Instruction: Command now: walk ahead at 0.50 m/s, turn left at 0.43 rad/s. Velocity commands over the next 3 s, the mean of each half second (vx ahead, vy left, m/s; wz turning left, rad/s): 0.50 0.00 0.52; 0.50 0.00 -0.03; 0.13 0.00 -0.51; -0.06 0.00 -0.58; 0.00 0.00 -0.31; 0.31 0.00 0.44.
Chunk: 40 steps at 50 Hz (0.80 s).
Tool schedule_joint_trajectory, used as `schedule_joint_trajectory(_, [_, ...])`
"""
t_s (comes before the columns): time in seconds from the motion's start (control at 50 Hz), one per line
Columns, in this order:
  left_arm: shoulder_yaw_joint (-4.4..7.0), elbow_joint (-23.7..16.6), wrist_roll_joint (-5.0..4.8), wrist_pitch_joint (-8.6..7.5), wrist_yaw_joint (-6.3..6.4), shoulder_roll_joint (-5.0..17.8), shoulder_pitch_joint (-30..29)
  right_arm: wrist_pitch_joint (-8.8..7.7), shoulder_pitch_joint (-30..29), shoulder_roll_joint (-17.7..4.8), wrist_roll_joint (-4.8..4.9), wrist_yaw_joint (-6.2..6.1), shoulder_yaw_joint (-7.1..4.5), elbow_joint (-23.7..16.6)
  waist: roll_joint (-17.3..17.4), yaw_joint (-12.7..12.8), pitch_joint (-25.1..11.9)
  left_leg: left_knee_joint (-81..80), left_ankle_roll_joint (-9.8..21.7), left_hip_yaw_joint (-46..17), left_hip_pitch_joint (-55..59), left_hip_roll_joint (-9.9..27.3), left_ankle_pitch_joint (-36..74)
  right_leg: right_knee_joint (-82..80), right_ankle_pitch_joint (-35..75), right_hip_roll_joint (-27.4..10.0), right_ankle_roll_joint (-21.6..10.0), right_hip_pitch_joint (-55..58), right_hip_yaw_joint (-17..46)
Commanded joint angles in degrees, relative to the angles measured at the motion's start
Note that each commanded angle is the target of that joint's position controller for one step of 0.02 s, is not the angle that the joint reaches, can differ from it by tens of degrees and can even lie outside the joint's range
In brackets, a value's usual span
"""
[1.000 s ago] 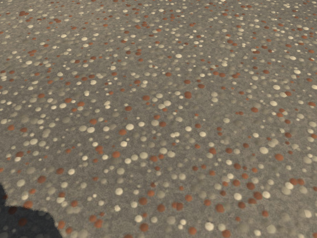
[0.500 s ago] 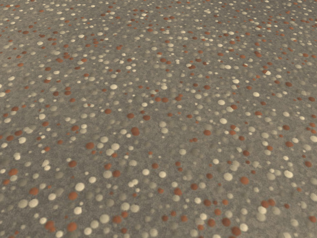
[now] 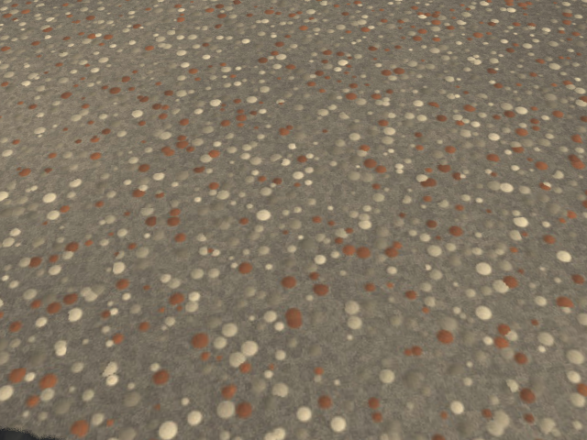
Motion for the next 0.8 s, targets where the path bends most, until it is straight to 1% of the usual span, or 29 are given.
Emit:
schedule_joint_trajectory(0.02, [1.41, -2.53, 0.02, -1.28, 0.78, 7.00, -4.09, 0.17, 0.31, -0.29, -0.45, 0.57, 0.22, -3.14, -6.53, -2.01, 1.13, -7.97, 0.00, -2.29, -2.69, 1.84, 8.96, -9.89, 15.33, -15.62, -8.01, 1.01, 5.86])
schedule_joint_trajectory(0.06, [1.65, -1.85, -0.26, -1.05, 1.16, 8.18, -3.55, 0.11, -3.61, 0.08, -0.62, 1.49, 0.69, -4.35, -6.18, -0.82, 2.18, -14.36, 0.30, 0.10, -0.89, 1.36, 13.78, -10.56, 14.95, -15.27, -7.37, 0.86, 2.48])
schedule_joint_trajectory(0.1, [1.89, -0.76, -0.68, -0.70, 1.47, 9.27, -1.53, 0.25, -7.80, 0.22, -0.68, 2.31, 1.10, -5.99, -5.36, 0.63, 3.65, -18.56, 0.84, 2.13, -0.82, 0.99, 14.91, -10.77, 14.35, -16.17, -7.11, 2.89, 0.54])
schedule_joint_trajectory(0.16, [2.28, 0.72, -1.44, 0.33, 1.53, 10.65, 1.04, 0.54, -12.13, -0.59, -0.64, 3.38, 1.22, -8.39, -5.03, 1.57, 5.05, -22.54, 2.32, 3.95, -2.30, 0.35, 11.57, -8.37, 16.39, -17.81, -6.07, 9.12, -1.44])
schedule_joint_trajectory(0.18, [2.43, 1.01, -1.70, 0.76, 1.53, 11.16, 1.38, 0.62, -12.84, -1.00, -0.66, 3.72, 1.11, -9.09, -5.22, 1.36, 5.07, -23.39, 3.07, 5.04, -1.92, -0.37, 9.11, -6.65, 19.74, -18.26, -5.58, 10.94, -2.14])
schedule_joint_trajectory(0.2, [2.62, 1.00, -1.86, 1.14, 1.59, 12.00, 1.10, 0.69, -12.64, -1.66, -0.69, 3.95, 0.83, -9.59, -5.82, 0.62, 4.32, -23.91, 3.98, 6.67, 0.15, -1.72, 6.31, -3.87, 27.18, -18.37, -4.98, 12.13, -3.06])
schedule_joint_trajectory(0.22, [2.87, 0.88, -2.09, 1.55, 1.76, 13.04, 0.74, 0.82, -11.38, -2.60, -0.73, 4.10, 0.36, -9.88, -7.00, -0.65, 2.58, -23.83, 4.98, 8.55, 3.63, -3.61, 3.02, 0.11, 36.82, -18.33, -4.38, 13.11, -3.82])
schedule_joint_trajectory(0.24, [3.10, 0.56, -2.20, 2.05, 1.97, 14.00, 0.04, 0.99, -7.66, -3.98, -0.70, 4.07, -0.46, -9.44, -7.87, -3.11, -0.14, -24.02, 6.24, 10.29, 9.27, -5.93, 0.24, 6.84, 45.71, -17.87, -3.59, 13.30, -4.61])
schedule_joint_trajectory(0.26, [3.03, 0.25, -2.40, 2.56, 2.12, 14.21, -1.07, 1.07, 0.47, -6.17, -0.52, 3.82, -1.89, -7.41, -7.00, -7.86, -4.26, -27.23, 8.02, 11.60, 20.33, -8.87, 1.95, 17.92, 49.04, -16.02, -2.16, 10.44, -6.09])
schedule_joint_trajectory(0.28, [2.49, -0.50, -1.62, 2.46, 2.41, 13.14, -0.57, 1.46, 10.56, -10.66, -0.43, 2.80, -4.08, -4.68, -3.02, -12.00, -9.42, -28.79, 10.61, 5.22, 37.94, -7.38, 3.49, 34.13, 37.59, -13.66, 0.45, -1.77, -6.20])
schedule_joint_trajectory(0.3, [-0.35, -3.83, 0.89, 1.14, 1.52, 4.13, 4.22, 1.17, 10.52, -17.60, 0.31, 2.15, -5.16, -4.41, 13.46, -5.65, -13.09, -33.66, 20.94, -26.25, 57.42, 7.93, -3.55, 55.88, -15.45, -2.36, 4.59, -28.96, -3.41])
schedule_joint_trajectory(0.32, [-0.38, -4.78, -1.36, -1.51, 0.68, 6.85, -0.12, 0.35, 12.53, -14.26, -0.55, 2.34, -3.74, -6.42, 8.13, -8.37, -22.13, -44.20, 24.66, -44.77, 61.87, 13.32, -12.65, 63.81, -23.87, 1.03, 4.00, -36.11, 11.32])
schedule_joint_trajectory(0.34, [0.46, -6.50, -3.67, -2.91, 0.18, 9.92, -6.41, -0.48, 10.61, -10.61, -1.32, 2.44, -2.67, -6.11, 4.42, -9.48, -14.82, -45.65, 20.92, -37.38, 57.79, 11.96, -8.80, 63.56, -18.54, -2.07, 2.21, -41.32, 12.92])
schedule_joint_trajectory(0.36, [0.16, -6.73, -3.34, -3.58, 0.42, 9.29, -7.61, -1.05, 7.19, -8.80, -1.10, 2.31, -2.16, -6.58, 0.50, -7.34, -10.14, -45.10, 18.70, -30.09, 49.84, 9.65, -3.87, 58.95, -13.49, -4.73, 1.06, -39.90, 12.93])
schedule_joint_trajectory(0.38, [0.47, -5.86, -1.78, -3.54, 0.91, 9.42, -7.40, -1.22, 2.70, -6.72, -1.00, 2.20, -1.52, -7.41, -2.37, -4.65, -6.61, -45.33, 17.01, -24.03, 41.15, 7.35, 2.42, 53.59, -10.37, -6.77, 1.25, -35.67, 12.93])
schedule_joint_trajectory(0.4, [0.98, -5.49, -1.02, -2.88, 1.03, 10.05, -6.35, -1.39, 0.05, -5.30, -1.57, 1.95, -0.92, -8.43, -1.54, -2.51, -5.53, -46.38, 16.25, -20.41, 35.16, 5.74, 7.51, 50.02, -8.27, -8.12, 1.51, -30.92, 13.42])
schedule_joint_trajectory(0.42, [1.17, -5.52, -0.76, -2.06, 0.97, 9.96, -5.79, -1.43, -0.75, -5.12, -1.74, 1.74, -0.75, -8.91, -1.30, -1.49, -4.92, -47.58, 16.08, -19.07, 31.85, 4.79, 9.57, 47.74, -7.36, -8.25, 2.08, -28.33, 13.32])
schedule_joint_trajectory(0.46, [0.95, -6.05, -0.06, -0.89, 1.06, 8.33, -6.56, -1.70, 0.22, -6.40, -1.35, 1.15, -0.97, -8.71, -1.70, -0.97, -3.65, -48.76, 16.22, -15.84, 27.51, 3.64, 13.90, 42.25, -4.76, -7.58, 3.79, -27.07, 12.02])
schedule_joint_trajectory(0.5, [0.48, -7.64, 0.23, -0.43, 1.23, 7.11, -11.05, -1.74, 2.13, -8.04, -1.15, 0.35, -1.41, -8.14, -1.53, -2.03, -1.68, -49.39, 15.36, -13.13, 25.06, 2.02, 14.64, 34.00, 1.97, -6.32, 5.25, -27.85, 11.33])
schedule_joint_trajectory(0.54, [-0.04, -8.88, 0.09, -0.51, 0.95, 6.03, -15.39, -1.49, 3.59, -8.18, -0.94, -0.11, -1.47, -7.65, -0.21, -3.57, -0.56, -49.12, 13.29, -10.83, 22.92, -0.45, 11.15, 24.58, 10.27, -4.48, 5.65, -25.60, 11.10])
schedule_joint_trajectory(0.56, [-0.34, -8.90, -0.18, -0.61, 0.58, 5.53, -16.21, -1.43, 3.84, -7.65, -0.99, -0.20, -1.25, -7.31, 0.78, -4.07, -0.50, -49.18, 12.27, -9.15, 22.65, -1.08, 9.49, 20.29, 14.39, -3.95, 5.55, -23.95, 10.57])
schedule_joint_trajectory(0.58, [-0.70, -8.98, -0.39, -0.79, 0.14, 5.06, -17.34, -1.52, 4.82, -7.09, -1.08, -0.17, -1.06, -6.71, 1.57, -5.09, -0.39, -49.56, 11.58, -8.47, 22.40, -0.93, 7.98, 17.52, 18.34, -3.64, 5.35, -22.07, 9.93])
schedule_joint_trajectory(0.62, [-0.89, -9.47, -0.97, -1.03, -0.47, 5.54, -19.46, -1.81, 6.96, -6.84, -1.10, 0.05, -0.87, -5.17, 2.07, -6.57, 0.53, -49.54, 11.22, -8.90, 24.35, 0.74, 5.78, 15.29, 21.67, -3.92, 4.53, -21.47, 9.94])
schedule_joint_trajectory(0.68, [-0.90, -10.93, -1.24, -1.30, -1.22, 7.15, -22.52, -1.61, 9.73, -7.15, -1.34, 0.10, -0.83, -3.31, 1.70, -7.82, 1.97, -46.54, 11.18, -10.43, 34.21, 4.76, 9.56, 12.97, 15.87, -4.27, 1.84, -27.55, 10.04])
schedule_joint_trajectory(0.72, [-0.95, -11.51, -1.45, -1.55, -1.85, 7.81, -22.66, -1.11, 10.61, -7.94, -1.56, -0.19, -1.07, -2.40, 1.90, -7.47, 2.38, -44.26, 10.45, -10.37, 40.14, 6.97, 16.40, 12.14, 9.77, -4.03, -0.31, -29.96, 9.50])
schedule_joint_trajectory(0.74, [-0.82, -11.22, -1.57, -1.59, -2.12, 8.27, -20.99, -0.87, 10.03, -8.36, -1.62, -0.34, -1.17, -2.31, 2.37, -6.44, 1.71, -42.44, 9.67, -9.36, 41.66, 7.11, 22.45, 11.69, 7.09, -3.34, -1.40, -28.17, 8.75])
schedule_joint_trajectory(0.76, [-0.36, -10.33, -1.59, -1.59, -2.22, 9.24, -17.52, -0.67, 8.75, -8.88, -1.67, -0.46, -1.25, -2.56, 2.95, -4.42, -0.54, -38.83, 8.80, -7.53, 42.04, 6.29, 33.10, 11.20, 5.32, -1.57, -2.65, -22.88, 7.16])
schedule_joint_trajectory(0.78, [0.59, -8.17, -1.44, -1.54, -2.12, 10.74, -10.61, -0.37, 7.46, -8.72, -1.77, -0.54, -1.04, -2.91, 2.19, -0.75, -5.14, -31.21, 7.67, -4.67, 41.16, 3.93, 43.20, 9.93, 7.07, 0.64, -4.33, -13.16, 5.42])
schedule_joint_trajectory(0.8, [1.49, -6.07, -1.05, -1.34, -1.96, 13.09, -1.36, -0.32, 6.45, -7.71, -2.23, -0.73, -0.39, -3.95, -0.28, 3.36, -11.91, -18.94, 5.85, -2.19, 34.27, 1.56, 40.35, 11.56, 9.92, -3.39, -7.35, 1.48, 11.18])
Next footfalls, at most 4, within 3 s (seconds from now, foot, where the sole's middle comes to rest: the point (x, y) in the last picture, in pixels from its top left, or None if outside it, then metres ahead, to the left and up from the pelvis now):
0.28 left None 0.30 0.16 -0.78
0.80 right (300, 375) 0.65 0.06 -0.78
1.26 left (220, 292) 0.88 0.28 -0.78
1.68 right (312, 356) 0.70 0.03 -0.78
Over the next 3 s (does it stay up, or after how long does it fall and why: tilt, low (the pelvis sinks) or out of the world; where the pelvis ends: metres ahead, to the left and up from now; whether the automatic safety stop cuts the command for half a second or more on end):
stays up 0.79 0.18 -0.01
